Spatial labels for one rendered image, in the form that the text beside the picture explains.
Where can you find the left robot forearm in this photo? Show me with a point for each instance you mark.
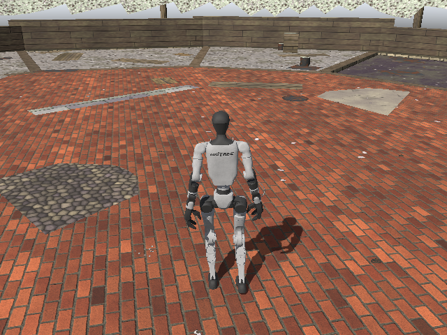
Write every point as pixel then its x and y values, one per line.
pixel 192 193

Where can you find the robot right thigh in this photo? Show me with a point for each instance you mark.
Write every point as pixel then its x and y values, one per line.
pixel 239 215

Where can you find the robot left upper arm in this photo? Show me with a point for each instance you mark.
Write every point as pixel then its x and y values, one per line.
pixel 200 149

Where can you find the robot thigh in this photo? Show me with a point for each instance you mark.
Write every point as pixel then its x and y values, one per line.
pixel 207 211
pixel 239 215

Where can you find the robot left hand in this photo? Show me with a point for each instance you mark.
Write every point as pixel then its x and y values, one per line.
pixel 187 217

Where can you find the robot right upper arm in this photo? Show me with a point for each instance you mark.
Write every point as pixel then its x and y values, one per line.
pixel 246 159

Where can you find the robot left thigh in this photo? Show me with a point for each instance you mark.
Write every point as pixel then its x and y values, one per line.
pixel 207 211

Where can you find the right robot forearm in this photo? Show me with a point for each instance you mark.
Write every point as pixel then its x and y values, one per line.
pixel 254 190

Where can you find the robot right hand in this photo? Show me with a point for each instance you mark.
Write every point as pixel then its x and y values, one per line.
pixel 258 211

